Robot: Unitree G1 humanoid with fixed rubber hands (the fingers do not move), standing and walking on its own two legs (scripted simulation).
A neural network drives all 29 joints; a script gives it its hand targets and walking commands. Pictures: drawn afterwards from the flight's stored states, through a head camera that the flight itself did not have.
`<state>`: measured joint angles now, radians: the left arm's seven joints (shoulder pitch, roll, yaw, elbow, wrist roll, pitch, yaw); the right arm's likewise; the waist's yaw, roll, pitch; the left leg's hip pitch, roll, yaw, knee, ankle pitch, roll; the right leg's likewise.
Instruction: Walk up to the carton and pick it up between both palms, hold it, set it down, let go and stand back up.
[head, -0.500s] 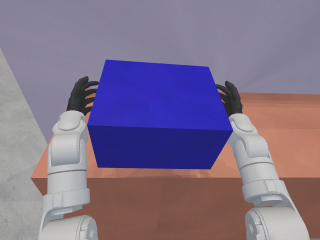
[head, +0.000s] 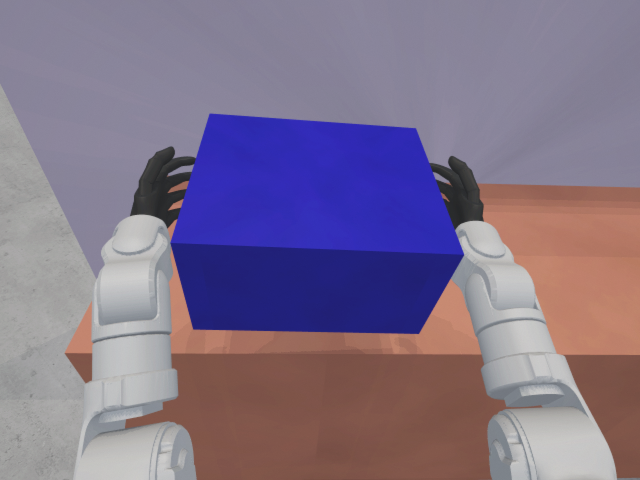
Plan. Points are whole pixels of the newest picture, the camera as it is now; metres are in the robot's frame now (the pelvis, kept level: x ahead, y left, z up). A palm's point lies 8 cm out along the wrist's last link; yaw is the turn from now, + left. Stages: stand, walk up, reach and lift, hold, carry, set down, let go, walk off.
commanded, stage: hold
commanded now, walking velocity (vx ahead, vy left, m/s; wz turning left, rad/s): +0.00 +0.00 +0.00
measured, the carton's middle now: (312, 221) +0.39 +0.00 +0.17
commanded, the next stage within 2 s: none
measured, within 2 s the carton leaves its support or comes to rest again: neither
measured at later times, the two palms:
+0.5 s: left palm (158, 218) +0.37 +0.18 +0.19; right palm (464, 223) +0.37 -0.19 +0.18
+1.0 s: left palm (155, 220) +0.36 +0.18 +0.19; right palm (463, 225) +0.36 -0.18 +0.18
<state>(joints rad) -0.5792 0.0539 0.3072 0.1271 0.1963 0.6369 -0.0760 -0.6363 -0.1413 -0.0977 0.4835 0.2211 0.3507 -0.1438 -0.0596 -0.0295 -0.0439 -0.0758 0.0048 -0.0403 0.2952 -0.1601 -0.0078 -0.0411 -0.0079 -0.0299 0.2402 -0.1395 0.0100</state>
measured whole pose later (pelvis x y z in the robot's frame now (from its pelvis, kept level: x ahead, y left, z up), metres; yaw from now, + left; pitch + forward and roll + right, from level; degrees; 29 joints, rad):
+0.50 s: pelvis +0.00 +0.00 +0.00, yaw +0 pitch -3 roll -1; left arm -0.57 0.05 0.30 0.13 0.19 0.63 -0.06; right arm -0.64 -0.15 -0.09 0.50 0.23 0.34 -0.14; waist -0.06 -0.03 -0.05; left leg -0.09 0.01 -0.04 0.30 -0.16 -0.01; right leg -0.05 0.00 -0.02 0.24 -0.14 0.01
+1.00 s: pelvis +0.00 +0.00 +0.00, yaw +0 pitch -3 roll -1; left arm -0.55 0.05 0.29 0.10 0.20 0.63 -0.07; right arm -0.61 -0.15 -0.08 0.47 0.25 0.34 -0.15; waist -0.07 -0.04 -0.05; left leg -0.08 0.00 -0.04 0.30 -0.17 0.00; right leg -0.03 -0.01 -0.02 0.23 -0.14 0.01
